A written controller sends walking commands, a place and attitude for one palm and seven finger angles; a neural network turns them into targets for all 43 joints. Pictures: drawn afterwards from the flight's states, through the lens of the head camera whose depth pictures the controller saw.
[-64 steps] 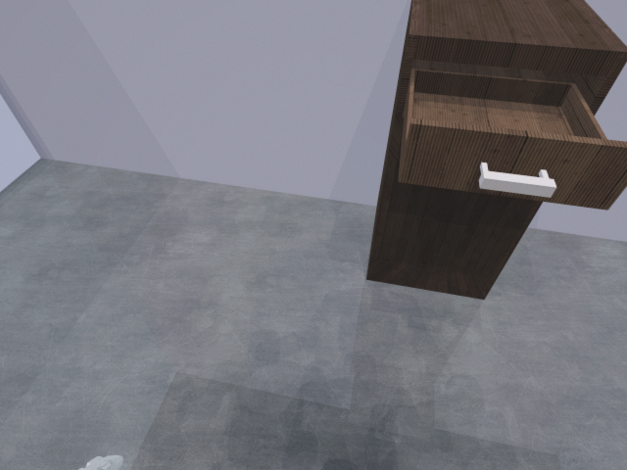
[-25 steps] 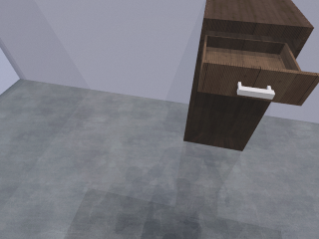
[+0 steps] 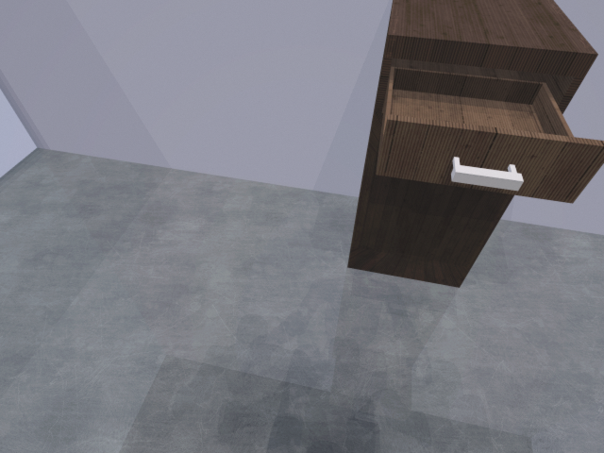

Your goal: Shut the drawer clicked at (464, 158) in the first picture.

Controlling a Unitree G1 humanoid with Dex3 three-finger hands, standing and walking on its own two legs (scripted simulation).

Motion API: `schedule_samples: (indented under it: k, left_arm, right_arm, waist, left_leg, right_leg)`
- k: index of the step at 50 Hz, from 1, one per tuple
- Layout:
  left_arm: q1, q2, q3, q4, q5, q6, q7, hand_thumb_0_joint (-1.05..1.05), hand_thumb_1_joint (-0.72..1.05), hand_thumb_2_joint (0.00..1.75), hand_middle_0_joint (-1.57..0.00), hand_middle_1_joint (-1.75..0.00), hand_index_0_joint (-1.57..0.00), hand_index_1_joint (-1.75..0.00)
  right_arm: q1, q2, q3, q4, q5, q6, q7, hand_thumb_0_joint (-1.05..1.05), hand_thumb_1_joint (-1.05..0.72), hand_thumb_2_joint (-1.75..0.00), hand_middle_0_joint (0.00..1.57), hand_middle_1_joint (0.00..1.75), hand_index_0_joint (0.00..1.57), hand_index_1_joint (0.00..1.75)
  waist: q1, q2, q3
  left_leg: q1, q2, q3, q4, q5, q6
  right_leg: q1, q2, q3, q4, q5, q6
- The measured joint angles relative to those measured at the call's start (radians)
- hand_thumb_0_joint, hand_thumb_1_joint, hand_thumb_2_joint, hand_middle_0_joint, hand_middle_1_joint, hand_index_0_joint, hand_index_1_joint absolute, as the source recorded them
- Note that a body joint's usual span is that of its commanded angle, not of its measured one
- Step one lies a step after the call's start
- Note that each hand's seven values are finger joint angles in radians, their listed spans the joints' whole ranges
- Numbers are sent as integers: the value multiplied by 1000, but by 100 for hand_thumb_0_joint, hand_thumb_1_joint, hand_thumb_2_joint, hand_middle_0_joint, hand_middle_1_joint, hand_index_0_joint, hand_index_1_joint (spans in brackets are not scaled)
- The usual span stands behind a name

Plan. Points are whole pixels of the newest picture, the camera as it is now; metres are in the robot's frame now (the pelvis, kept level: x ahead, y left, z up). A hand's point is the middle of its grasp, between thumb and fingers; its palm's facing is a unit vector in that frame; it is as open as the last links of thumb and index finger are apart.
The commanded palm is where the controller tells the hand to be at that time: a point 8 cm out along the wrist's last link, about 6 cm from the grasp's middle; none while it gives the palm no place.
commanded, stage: look at it before walking up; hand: left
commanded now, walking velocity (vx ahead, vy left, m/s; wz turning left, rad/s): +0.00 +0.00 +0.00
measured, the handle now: (484, 171) +0.63 -0.32 +0.03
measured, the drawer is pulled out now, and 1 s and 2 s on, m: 0.28 0.28 0.28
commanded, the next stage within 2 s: walk to a spot facing it in 0.16 s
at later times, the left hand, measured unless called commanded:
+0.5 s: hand out of the picture +0.07 +0.23 -0.17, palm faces -0.07 -0.95 -0.31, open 7.4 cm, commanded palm none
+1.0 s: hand out of the picture +0.06 +0.16 -0.16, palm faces -0.25 -0.94 -0.25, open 7.4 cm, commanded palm none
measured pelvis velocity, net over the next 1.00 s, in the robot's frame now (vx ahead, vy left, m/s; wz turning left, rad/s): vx -0.02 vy -0.02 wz -0.35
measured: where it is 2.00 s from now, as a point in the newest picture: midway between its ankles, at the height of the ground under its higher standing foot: outside the picture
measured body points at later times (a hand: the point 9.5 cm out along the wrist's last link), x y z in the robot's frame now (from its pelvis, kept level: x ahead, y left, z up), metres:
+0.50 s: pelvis +0.00 +0.00 -0.01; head +0.01 +0.00 +0.44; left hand +0.07 +0.28 -0.15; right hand +0.07 -0.28 -0.15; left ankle +0.00 +0.13 -0.75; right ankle +0.00 -0.11 -0.75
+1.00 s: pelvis -0.02 -0.02 +0.00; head +0.00 -0.05 +0.44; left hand +0.08 +0.21 -0.14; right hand -0.01 -0.30 -0.15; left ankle +0.01 +0.15 -0.68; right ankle -0.01 -0.10 -0.75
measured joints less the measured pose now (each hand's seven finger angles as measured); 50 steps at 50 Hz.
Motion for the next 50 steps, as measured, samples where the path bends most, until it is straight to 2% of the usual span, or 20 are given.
schedule_samples:
  k: [16,20,26,30,32,33,35,37,39,44,50]
  left_arm:
    - [10,2,1,9,-1,0,0,0,90,89,-20,-30,-20,-30]
    - [23,-8,13,-13,-1,19,8,0,90,89,-20,-30,-20,-30]
    - [58,-40,31,-71,4,55,0,0,90,89,-20,-30,-20,-29]
    - [78,-70,46,-109,6,69,-11,0,90,89,-20,-30,-20,-29]
    - [95,-91,51,-127,9,61,-17,0,90,89,-20,-30,-20,-29]
    - [101,-101,52,-133,13,52,-16,0,90,89,-20,-30,-20,-29]
    - [112,-122,49,-142,11,39,-7,0,90,89,-20,-30,-20,-29]
    - [124,-141,48,-146,8,37,-2,0,90,89,-20,-30,-20,-30]
    - [136,-153,47,-145,6,37,1,0,90,89,-20,-30,-20,-30]
    - [158,-159,54,-145,5,35,0,0,90,89,-20,-30,-20,-30]
    - [152,-140,68,-153,9,39,-2,0,90,89,-20,-30,-20,-30]
  right_arm:
    - [-5,-1,0,6,1,0,-3,1,-91,-90,20,30,20,30]
    - [-10,11,-8,-20,0,7,-15,1,-91,-90,20,30,20,30]
    - [5,65,-24,-95,-3,24,-21,0,-91,-90,20,30,20,30]
    - [20,92,-34,-123,-7,30,-18,0,-91,-90,20,30,20,30]
    - [30,93,-40,-130,-8,37,-16,0,-91,-90,20,30,20,30]
    - [31,93,-45,-131,-6,44,-15,0,-91,-90,20,30,20,30]
    - [33,94,-52,-129,-2,62,-18,1,-91,-90,20,30,20,30]
    - [29,95,-58,-126,-2,70,-16,1,-91,-90,20,30,20,30]
    - [24,96,-61,-130,-5,67,-14,1,-91,-90,20,30,20,30]
    - [13,99,-66,-151,-8,61,-18,1,-91,-90,20,30,20,30]
    - [-3,93,-69,-170,-5,59,-25,1,-91,-90,20,30,20,30]
  waist:
    - [5,-1,3]
    - [16,-1,5]
    - [18,-15,23]
    - [28,-15,53]
    - [32,8,60]
    - [29,23,63]
    - [28,35,66]
    - [33,38,67]
    - [34,34,64]
    - [34,13,44]
    - [45,-1,24]
  left_leg:
    - [13,2,5,-10,-4,0]
    - [-5,12,34,29,-26,-2]
    - [-58,27,96,131,-80,-4]
    - [-75,47,146,204,-120,-12]
    - [-99,76,158,273,-156,-27]
    - [-133,89,145,351,-193,-31]
    - [-217,65,74,540,-272,-32]
    - [-283,43,31,679,-249,-35]
    - [-323,36,16,733,-201,-43]
    - [-351,32,-11,721,-147,-59]
    - [-313,27,-32,605,-166,-60]
  right_leg:
    - [12,2,5,-12,0,0]
    - [-20,13,33,30,-12,0]
    - [-121,32,90,180,-62,-2]
    - [-191,13,26,354,-174,9]
    - [-173,11,-10,317,-128,-2]
    - [-180,24,-18,324,-124,-26]
    - [-186,39,-22,320,-132,-62]
    - [-174,51,-8,267,-106,-74]
    - [-161,61,12,205,-63,-76]
    - [-149,79,71,105,9,-79]
    - [-155,104,135,72,44,-69]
